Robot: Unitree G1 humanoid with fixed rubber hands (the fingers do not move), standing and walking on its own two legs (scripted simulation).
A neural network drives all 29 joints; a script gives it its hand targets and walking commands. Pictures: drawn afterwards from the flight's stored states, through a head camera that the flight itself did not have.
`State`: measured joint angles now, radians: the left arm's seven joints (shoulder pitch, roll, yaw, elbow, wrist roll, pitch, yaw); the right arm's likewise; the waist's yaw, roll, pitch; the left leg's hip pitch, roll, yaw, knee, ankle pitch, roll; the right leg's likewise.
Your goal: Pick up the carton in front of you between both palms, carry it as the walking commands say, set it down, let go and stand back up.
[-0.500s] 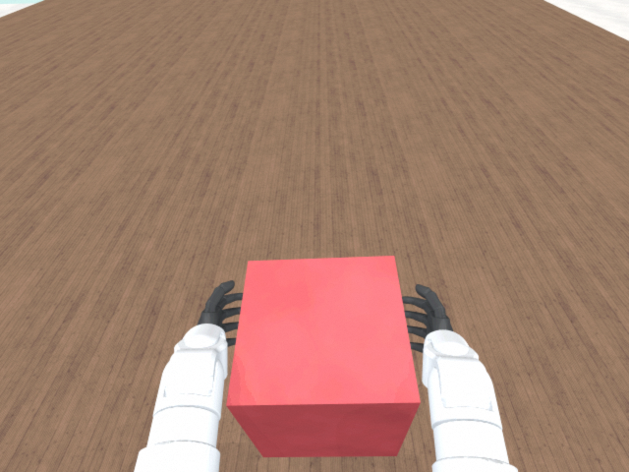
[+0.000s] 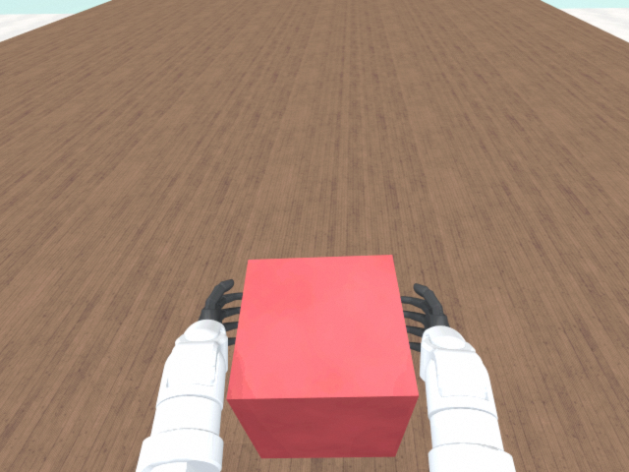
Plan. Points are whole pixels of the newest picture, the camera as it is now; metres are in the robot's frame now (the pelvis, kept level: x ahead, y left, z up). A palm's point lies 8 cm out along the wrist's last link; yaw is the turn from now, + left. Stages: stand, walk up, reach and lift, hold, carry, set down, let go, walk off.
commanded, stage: set down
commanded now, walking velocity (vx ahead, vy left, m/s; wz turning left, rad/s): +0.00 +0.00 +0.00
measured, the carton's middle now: (323, 361) +0.31 +0.00 -0.04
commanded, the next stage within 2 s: none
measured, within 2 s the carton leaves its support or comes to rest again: neither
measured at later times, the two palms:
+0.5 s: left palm (242, 367) +0.34 +0.14 -0.11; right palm (417, 376) +0.33 -0.16 -0.13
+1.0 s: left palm (263, 385) +0.38 +0.12 -0.26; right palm (408, 386) +0.39 -0.17 -0.27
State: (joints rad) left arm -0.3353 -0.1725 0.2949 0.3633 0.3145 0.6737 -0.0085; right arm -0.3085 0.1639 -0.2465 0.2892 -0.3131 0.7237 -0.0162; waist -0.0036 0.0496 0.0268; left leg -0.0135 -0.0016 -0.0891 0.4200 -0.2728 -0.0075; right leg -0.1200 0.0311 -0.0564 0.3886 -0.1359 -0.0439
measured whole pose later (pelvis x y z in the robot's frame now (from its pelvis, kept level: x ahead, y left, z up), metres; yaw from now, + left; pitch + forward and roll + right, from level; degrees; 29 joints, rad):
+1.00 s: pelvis -0.06 +0.02 -0.19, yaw +0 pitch +39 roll +4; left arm -0.82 -0.18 0.55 0.58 0.23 0.23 0.11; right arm -0.91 -0.02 -0.42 0.69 -0.31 0.28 0.03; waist -0.01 0.06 -0.13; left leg -1.59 -0.09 0.00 1.47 -0.56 -0.02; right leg -1.74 0.00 0.04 1.40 -0.35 -0.03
